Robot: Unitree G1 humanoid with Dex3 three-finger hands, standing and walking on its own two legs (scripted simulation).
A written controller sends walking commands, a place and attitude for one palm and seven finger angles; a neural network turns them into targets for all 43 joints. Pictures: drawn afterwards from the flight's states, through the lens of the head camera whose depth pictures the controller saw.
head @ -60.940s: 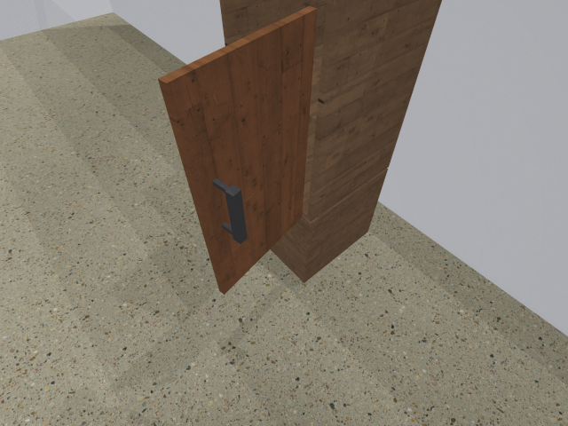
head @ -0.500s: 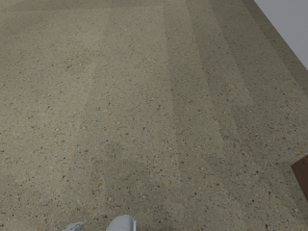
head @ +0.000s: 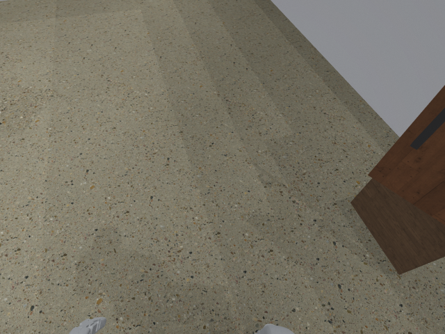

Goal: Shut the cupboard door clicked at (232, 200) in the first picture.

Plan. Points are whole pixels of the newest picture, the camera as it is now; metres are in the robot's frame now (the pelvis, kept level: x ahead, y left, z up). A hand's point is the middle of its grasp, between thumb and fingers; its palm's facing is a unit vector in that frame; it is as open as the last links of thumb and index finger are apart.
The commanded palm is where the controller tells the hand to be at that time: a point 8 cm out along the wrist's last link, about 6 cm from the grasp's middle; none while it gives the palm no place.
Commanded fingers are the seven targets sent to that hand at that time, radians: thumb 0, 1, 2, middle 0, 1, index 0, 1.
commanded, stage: turn to face it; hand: left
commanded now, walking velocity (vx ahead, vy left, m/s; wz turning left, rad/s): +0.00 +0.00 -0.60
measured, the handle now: (434, 124) +0.64 -0.53 -0.03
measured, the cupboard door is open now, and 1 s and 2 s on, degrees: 27 27 27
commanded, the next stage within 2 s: take the last steps up to it in 1.12 s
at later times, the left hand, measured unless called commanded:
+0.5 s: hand (144, 312) +0.17 +0.17 -0.18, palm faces -0.28 -0.94 -0.21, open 7.4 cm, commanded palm none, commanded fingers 0.00 0.90 0.90 -0.20 -0.30 -0.20 -0.30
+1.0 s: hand (190, 295) +0.21 +0.08 -0.16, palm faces -0.52 -0.82 -0.24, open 7.4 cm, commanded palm none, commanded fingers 0.00 0.90 0.90 -0.20 -0.30 -0.20 -0.30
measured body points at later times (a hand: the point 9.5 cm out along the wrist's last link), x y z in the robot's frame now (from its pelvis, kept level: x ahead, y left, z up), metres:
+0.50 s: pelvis +0.03 +0.00 -0.01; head +0.08 +0.01 +0.44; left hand +0.19 +0.22 -0.16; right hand +0.04 -0.28 -0.13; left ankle +0.07 +0.12 -0.74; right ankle -0.03 -0.12 -0.69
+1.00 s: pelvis +0.03 -0.04 +0.00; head +0.06 -0.07 +0.45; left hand +0.23 +0.12 -0.14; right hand -0.04 -0.31 -0.14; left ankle +0.10 +0.08 -0.68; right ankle -0.02 -0.13 -0.74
